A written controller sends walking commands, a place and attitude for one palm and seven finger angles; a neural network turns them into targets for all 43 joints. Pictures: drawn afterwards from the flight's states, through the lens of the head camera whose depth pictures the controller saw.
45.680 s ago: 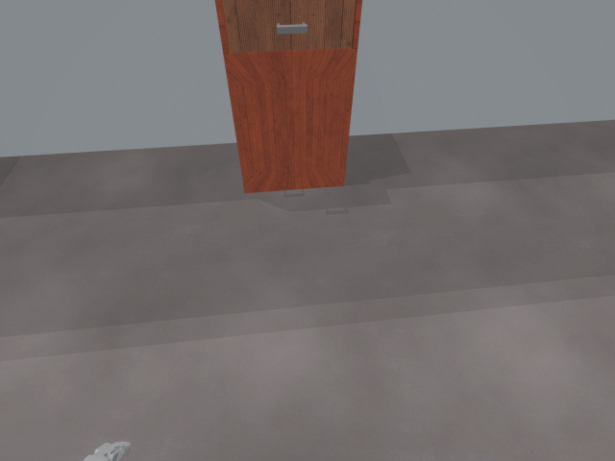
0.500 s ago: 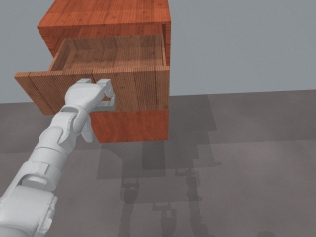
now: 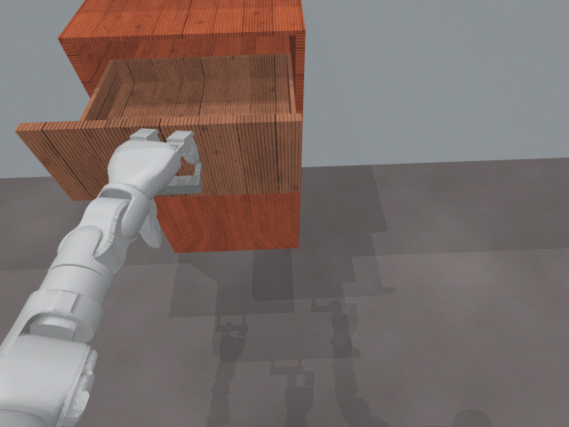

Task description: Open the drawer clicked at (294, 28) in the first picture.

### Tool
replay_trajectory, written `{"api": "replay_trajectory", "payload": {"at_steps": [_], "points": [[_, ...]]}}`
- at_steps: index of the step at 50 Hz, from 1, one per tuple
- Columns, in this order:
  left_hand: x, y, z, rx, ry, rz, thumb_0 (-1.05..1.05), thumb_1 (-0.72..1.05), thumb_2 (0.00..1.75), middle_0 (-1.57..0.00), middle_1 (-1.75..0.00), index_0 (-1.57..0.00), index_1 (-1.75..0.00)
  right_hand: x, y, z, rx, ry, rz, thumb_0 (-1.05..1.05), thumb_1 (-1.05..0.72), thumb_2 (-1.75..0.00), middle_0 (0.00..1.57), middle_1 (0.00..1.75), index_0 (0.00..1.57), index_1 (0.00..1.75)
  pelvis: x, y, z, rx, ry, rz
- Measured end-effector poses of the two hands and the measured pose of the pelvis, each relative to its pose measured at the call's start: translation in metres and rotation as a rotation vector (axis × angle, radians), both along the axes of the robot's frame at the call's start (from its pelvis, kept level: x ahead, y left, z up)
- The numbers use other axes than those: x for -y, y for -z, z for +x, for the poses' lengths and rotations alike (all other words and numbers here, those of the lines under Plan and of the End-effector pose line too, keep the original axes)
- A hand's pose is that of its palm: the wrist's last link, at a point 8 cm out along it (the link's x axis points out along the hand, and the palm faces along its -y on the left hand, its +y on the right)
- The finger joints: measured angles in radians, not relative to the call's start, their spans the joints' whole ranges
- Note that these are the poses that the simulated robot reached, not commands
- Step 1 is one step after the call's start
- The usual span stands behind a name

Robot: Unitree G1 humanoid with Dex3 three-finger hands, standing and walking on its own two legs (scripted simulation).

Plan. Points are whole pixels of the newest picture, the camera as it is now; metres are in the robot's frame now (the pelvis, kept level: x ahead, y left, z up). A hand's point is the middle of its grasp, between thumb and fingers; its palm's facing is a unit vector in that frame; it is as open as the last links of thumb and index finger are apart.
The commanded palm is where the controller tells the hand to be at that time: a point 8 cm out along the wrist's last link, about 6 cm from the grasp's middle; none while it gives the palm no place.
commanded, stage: move the hooked fingers above the handle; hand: left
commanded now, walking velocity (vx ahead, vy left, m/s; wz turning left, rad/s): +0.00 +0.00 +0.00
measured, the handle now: (171, 176) +0.51 +0.22 +0.02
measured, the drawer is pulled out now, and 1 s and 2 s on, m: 0.28 0.27 0.27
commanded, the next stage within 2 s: lower the fingers behind the handle in 1.38 s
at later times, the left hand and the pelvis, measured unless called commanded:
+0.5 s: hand (144, 189) +0.43 +0.22 +0.09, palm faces +0.06 -0.04 -1.00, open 13.8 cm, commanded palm +0.41 +0.24 +0.14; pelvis +0.00 +0.01 +0.00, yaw -1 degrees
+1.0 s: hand (154, 167) +0.47 +0.21 +0.09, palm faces +0.07 -0.01 -1.00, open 13.8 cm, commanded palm +0.43 +0.24 +0.14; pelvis -0.01 +0.00 +0.00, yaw -3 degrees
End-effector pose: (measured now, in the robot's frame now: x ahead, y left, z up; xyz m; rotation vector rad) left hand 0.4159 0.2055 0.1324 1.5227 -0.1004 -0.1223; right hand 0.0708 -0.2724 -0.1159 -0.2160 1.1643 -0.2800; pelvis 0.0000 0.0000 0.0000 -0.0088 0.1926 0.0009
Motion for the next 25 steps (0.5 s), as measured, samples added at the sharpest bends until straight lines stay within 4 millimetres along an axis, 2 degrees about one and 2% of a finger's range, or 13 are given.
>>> {"api": "replay_trajectory", "payload": {"at_steps": [2, 5, 10, 13, 17, 21, 25], "points": [[-0.002, -0.007, 0.008, 0.067, -0.022, -0.011, 0.0, -0.49, 0.3, -0.33, -1.2, -0.33, -1.2, 0.0, 0.001, 0.002, 0.009, 0.002, 0.002, 0.01, -0.9, -0.9, 0.2, 0.3, 0.21, 0.3, -0.001, 0.002, -0.002, -0.01, 0.005, 0.001], [-0.016, -0.014, 0.021, 0.112, -0.135, 0.007, 0.0, -0.49, 0.3, -0.33, -1.2, -0.32, -1.2, -0.002, 0.004, 0.001, 0.013, 0.008, 0.02, 0.01, -0.9, -0.9, 0.2, 0.3, 0.21, 0.3, -0.002, 0.003, -0.003, -0.026, 0.019, 0.004], [-0.024, -0.011, 0.028, 0.025, -0.244, 0.045, 0.0, -0.48, 0.3, -0.36, -1.24, -0.32, -1.21, -0.011, 0.009, -0.005, -0.006, 0.027, 0.069, 0.01, -0.9, -0.9, 0.2, 0.3, 0.21, 0.3, -0.004, 0.0, 0.0, -0.035, 0.04, 0.007], [-0.03, -0.002, 0.022, -0.068, -0.273, 0.044, 0.0, -0.48, 0.3, -0.35, -1.23, -0.32, -1.21, -0.015, 0.009, -0.009, -0.008, 0.044, 0.083, 0.01, -0.9, -0.9, 0.2, 0.3, 0.21, 0.3, -0.004, -0.002, 0.003, -0.023, 0.046, 0.007], [-0.027, 0.009, 0.006, -0.112, -0.192, 0.015, 0.0, -0.48, 0.3, -0.34, -1.22, -0.32, -1.21, -0.016, 0.004, -0.011, -0.008, 0.048, 0.068, 0.01, -0.9, -0.9, 0.2, 0.3, 0.21, 0.3, -0.005, -0.003, 0.005, -0.003, 0.04, 0.003], [-0.017, 0.006, -0.008, -0.038, -0.077, -0.002, 0.0, -0.48, 0.3, -0.33, -1.21, -0.32, -1.21, -0.013, 0.001, -0.008, -0.004, 0.03, 0.044, 0.01, -0.9, -0.9, 0.2, 0.3, 0.21, 0.3, -0.006, -0.002, 0.003, 0.007, 0.026, 0.0], [-0.018, -0.007, -0.014, 0.078, -0.07, 0.0, 0.0, -0.48, 0.3, -0.33, -1.2, -0.33, -1.2, -0.012, 0.003, -0.002, 0.012, 0.004, 0.043, 0.01, -0.9, -0.9, 0.2, 0.3, 0.21, 0.3, -0.008, 0.0, -0.002, 0.009, 0.015, -0.001]]}}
